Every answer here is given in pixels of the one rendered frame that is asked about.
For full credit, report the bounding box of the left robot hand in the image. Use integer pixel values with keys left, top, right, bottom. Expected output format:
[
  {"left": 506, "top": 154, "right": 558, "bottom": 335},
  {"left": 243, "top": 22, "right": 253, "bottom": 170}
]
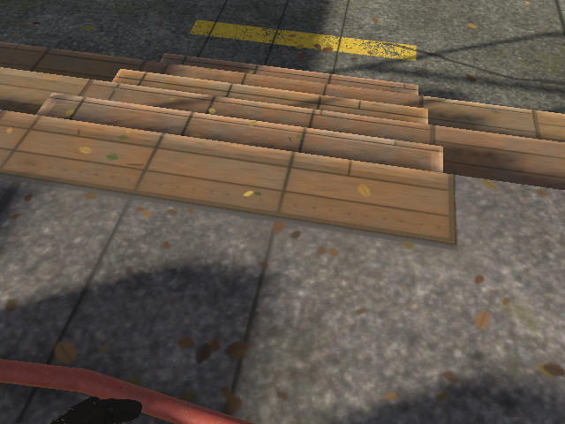
[{"left": 49, "top": 397, "right": 142, "bottom": 424}]

